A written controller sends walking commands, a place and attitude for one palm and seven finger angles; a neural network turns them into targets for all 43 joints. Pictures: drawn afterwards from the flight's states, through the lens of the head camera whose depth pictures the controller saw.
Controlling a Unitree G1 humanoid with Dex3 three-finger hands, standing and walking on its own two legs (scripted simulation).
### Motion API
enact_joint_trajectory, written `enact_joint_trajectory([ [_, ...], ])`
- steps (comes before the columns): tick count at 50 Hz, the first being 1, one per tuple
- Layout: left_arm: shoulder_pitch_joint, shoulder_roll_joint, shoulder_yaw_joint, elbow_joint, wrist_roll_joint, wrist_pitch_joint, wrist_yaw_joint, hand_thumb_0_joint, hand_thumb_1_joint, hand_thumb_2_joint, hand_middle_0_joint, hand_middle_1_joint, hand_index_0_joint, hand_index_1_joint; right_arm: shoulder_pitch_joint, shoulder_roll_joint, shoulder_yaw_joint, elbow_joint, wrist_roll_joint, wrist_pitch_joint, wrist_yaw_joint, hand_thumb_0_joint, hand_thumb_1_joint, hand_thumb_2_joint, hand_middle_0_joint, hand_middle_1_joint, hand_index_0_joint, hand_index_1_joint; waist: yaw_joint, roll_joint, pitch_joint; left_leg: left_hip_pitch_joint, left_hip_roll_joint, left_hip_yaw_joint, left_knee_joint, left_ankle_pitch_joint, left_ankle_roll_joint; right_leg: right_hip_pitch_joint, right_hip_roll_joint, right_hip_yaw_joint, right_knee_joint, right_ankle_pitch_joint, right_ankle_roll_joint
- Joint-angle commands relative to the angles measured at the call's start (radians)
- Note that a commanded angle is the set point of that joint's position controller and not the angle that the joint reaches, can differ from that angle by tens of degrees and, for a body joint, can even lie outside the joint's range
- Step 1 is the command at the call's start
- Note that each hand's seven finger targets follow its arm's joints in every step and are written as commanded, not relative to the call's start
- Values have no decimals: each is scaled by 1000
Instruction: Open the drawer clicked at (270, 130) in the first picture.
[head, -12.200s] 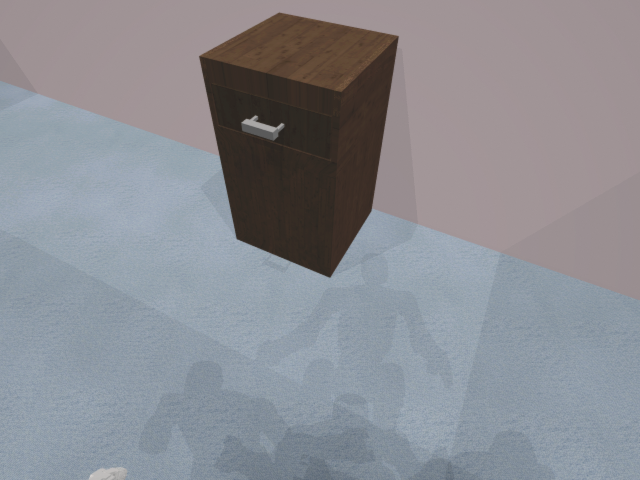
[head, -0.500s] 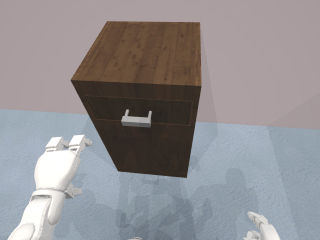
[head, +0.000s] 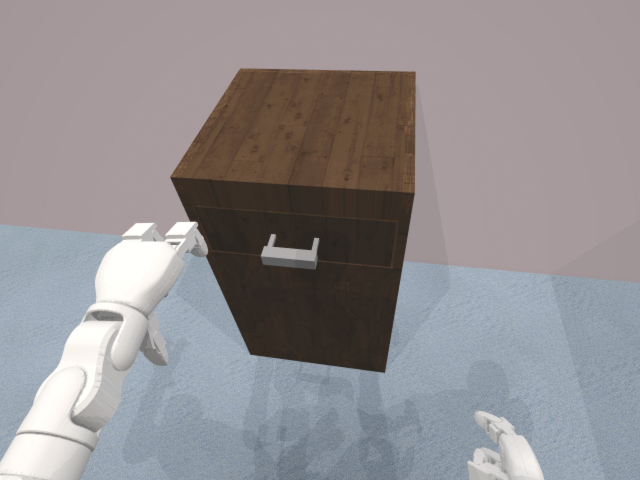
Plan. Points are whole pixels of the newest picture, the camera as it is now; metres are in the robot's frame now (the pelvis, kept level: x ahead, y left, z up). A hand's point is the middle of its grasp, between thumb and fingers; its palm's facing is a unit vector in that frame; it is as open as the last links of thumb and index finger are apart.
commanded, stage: raise the hand with hooked fingers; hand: left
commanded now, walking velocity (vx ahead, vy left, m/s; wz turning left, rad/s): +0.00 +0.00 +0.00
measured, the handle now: (291, 249) +0.55 +0.14 -0.13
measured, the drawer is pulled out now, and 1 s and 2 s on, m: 0.00 0.00 0.00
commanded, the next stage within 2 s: move the hooked fingers above the handle in 0.34 s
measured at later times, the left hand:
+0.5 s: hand (176, 300) +0.30 +0.22 +0.07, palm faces +0.01 -0.08 -1.00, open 13.8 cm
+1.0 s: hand (228, 276) +0.38 +0.19 +0.02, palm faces -0.05 -0.05 -1.00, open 13.8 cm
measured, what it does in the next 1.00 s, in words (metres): stands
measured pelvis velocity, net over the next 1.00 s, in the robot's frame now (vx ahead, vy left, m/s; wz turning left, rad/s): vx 0.00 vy -0.01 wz -0.02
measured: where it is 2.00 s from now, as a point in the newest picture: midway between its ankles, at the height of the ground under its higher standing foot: outside the picture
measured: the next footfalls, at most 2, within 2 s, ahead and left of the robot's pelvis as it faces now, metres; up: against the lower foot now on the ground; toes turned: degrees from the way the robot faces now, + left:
none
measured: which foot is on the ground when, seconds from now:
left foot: down 0.00-1.00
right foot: down 0.00-1.00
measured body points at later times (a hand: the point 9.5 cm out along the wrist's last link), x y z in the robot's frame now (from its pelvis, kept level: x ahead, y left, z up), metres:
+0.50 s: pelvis -0.01 -0.01 +0.00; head +0.01 -0.05 +0.45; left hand +0.29 +0.22 +0.13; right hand +0.17 -0.25 -0.12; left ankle +0.02 +0.13 -0.73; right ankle -0.04 -0.13 -0.73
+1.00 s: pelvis +0.00 -0.01 -0.01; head +0.04 -0.03 +0.44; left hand +0.37 +0.19 +0.07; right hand +0.11 -0.26 -0.14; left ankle +0.02 +0.13 -0.73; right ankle -0.04 -0.13 -0.73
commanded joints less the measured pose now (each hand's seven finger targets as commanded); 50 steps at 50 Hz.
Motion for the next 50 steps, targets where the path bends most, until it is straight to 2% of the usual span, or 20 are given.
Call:
enact_joint_trajectory([
  [1, -204, 188, 141, -174, -21, -28, 25, 0, -500, 300, -300, -1200, -300, -1200, -82, -125, -55, -140, -2, -39, 1, 0, -900, -900, 200, 300, 200, 300, 1, -46, -222, 183, -58, 1, -61, 283, 36, 28, 68, 5, -79, 326, -41],
  [7, -204, 194, 158, -192, -25, -60, 47, 0, -500, 300, -300, -1200, -300, -1200, -81, -128, -64, -141, 0, -40, 5, 0, -900, -900, 200, 300, 200, 300, 2, -67, -210, 163, -64, 9, -68, 233, 40, 20, 65, 12, -92, 293, -37],
  [9, -228, 210, 170, -216, -15, -72, 71, 0, -500, 300, -300, -1200, -300, -1200, -79, -130, -68, -138, -1, -43, 3, 0, -900, -900, 200, 300, 200, 300, 4, -47, -241, 173, -66, 9, -65, 238, 41, 22, 64, 15, -86, 295, -38],
  [12, -244, 208, 173, -201, -11, -73, 101, 0, -500, 300, -300, -1200, -300, -1200, -74, -127, -73, -125, 1, -48, 1, 0, -900, -900, 200, 300, 200, 300, -3, -61, -234, 172, -65, 10, -63, 212, 43, 6, 64, 15, -91, 264, -37],
  [15, -248, 216, 177, -182, -8, -58, 117, 0, -500, 300, -300, -1200, -300, -1200, -80, -129, -75, -121, 5, -50, -1, 0, -900, -900, 200, 300, 200, 300, -4, -46, -232, 168, -67, 13, -63, 207, 42, 8, 65, 20, -94, 261, -37],
  [16, -252, 201, 159, -175, -9, -53, 117, 0, -500, 300, -300, -1200, -300, -1200, -81, -127, -72, -119, 7, -52, 0, 0, -900, -900, 200, 300, 200, 300, -5, -62, -224, 163, -67, 13, -65, 200, 44, 6, 61, 19, -94, 262, -35],
  [21, -244, 188, 131, -164, -9, -29, 98, 0, -500, 300, -300, -1200, -300, -1200, -95, -126, -67, -124, 11, -52, -3, 0, -900, -900, 200, 300, 200, 300, -4, -54, -221, 166, -69, 18, -72, 188, 45, 11, 61, 25, -101, 254, -34],
  [23, -225, 182, 128, -129, -8, -24, 86, 0, -500, 300, -300, -1200, -300, -1200, -91, -128, -66, -120, 10, -50, -5, 0, -900, -900, 200, 300, 200, 300, -7, -83, -194, 154, -67, 20, -73, 194, 44, 3, 64, 20, -98, 268, -33],
  [24, -245, 157, 103, -120, -11, -26, 79, 0, -500, 300, -300, -1200, -300, -1200, -86, -127, -66, -120, 11, -51, -6, 0, -900, -900, 200, 300, 200, 300, -12, -98, -189, 152, -67, 22, -72, 188, 46, -3, 62, 22, -100, 271, -30],
  [25, -251, 166, 115, -104, -9, -30, 75, 0, -500, 300, -300, -1200, -300, -1200, -81, -131, -67, -117, 11, -52, -5, 0, -900, -900, 200, 300, 200, 300, -16, -107, -183, 146, -65, 20, -72, 187, 43, -4, 65, 20, -100, 260, -32],
  [26, -269, 137, 82, -104, -4, -35, 73, 0, -500, 300, -300, -1200, -300, -1200, -80, -127, -66, -119, 10, -53, -4, 0, -900, -900, 200, 300, 200, 300, -17, -90, -185, 150, -66, 20, -68, 184, 43, -20, 64, 17, -94, 254, -33],
  [30, -395, 140, 73, -43, 26, -56, 93, 0, -500, 300, -300, -1200, -300, -1200, -51, -127, -69, -100, 3, -56, -10, 0, -900, -900, 200, 300, 200, 300, -37, -102, -186, 144, -65, 15, -46, 156, 43, -70, 67, 17, -86, 213, -34],
  [34, -515, 114, 46, -17, 58, -80, 142, 0, -500, 300, -300, -1200, -300, -1200, -22, -119, -81, -84, -2, -62, -10, 0, -900, -900, 200, 300, 200, 300, -43, -31, -277, 161, -66, 8, -8, 195, 42, -98, 70, 16, -40, 241, -45],
  [36, -528, 128, 66, 38, 69, -72, 169, 0, -500, 300, -300, -1200, -300, -1200, -7, -119, -85, -74, -3, -61, -8, 0, -900, -900, 200, 300, 200, 300, -41, -32, -295, 148, -65, 7, 6, 206, 41, -101, 73, 14, -24, 251, -47],
  [39, -563, 93, 39, 121, 80, -44, 193, 0, -500, 300, -300, -1200, -300, -1200, 13, -121, -90, -63, 0, -53, -6, 0, -900, -900, 200, 300, 200, 300, -51, -56, -311, 123, -63, 9, 28, 226, 40, -118, 77, 10, 1, 285, -48],
  [43, -550, 88, 39, 200, 94, -6, 204, 0, -500, 300, -300, -1200, -300, -1200, 33, -128, -98, -68, 2, -42, -1, 0, -900, -900, 200, 300, 200, 300, -41, -66, -353, 102, -60, 13, 41, 254, 42, -103, 79, 11, 22, 319, -52],
  [44, -572, 93, 36, 221, 98, 1, 203, 0, -500, 300, -300, -1200, -300, -1200, 37, -132, -96, -67, 2, -37, -2, 0, -900, -900, 200, 300, 200, 300, -49, -67, -343, 90, -60, 13, 48, 258, 41, -111, 80, 12, 29, 330, -52],
  [47, -592, 48, -1, 251, 98, 4, 200, 0, -500, 300, -300, -1200, -300, -1200, 60, -134, -103, -70, 3, -32, 0, 0, -900, -900, 200, 300, 200, 300, -64, -80, -339, 75, -58, 11, 59, 253, 44, -136, 82, 9, 38, 323, -51],
  [49, -645, 56, 0, 277, 102, -6, 205, 0, -500, 300, -300, -1200, -300, -1200, 78, -137, -107, -65, 2, -30, -3, 0, -900, -900, 200, 300, 200, 300, -78, -97, -334, 64, -56, 12, 67, 232, 47, -155, 82, 13, 40, 309, -49],
  [50, -662, 82, 26, 276, 108, -16, 210, 0, -500, 300, -300, -1200, -300, -1200, 87, -141, -110, -63, -1, -30, -4, 0, -900, -900, 200, 300, 200, 300, -75, -103, -359, 61, -56, 9, 73, 235, 47, -148, 85, 14, 46, 303, -50],
])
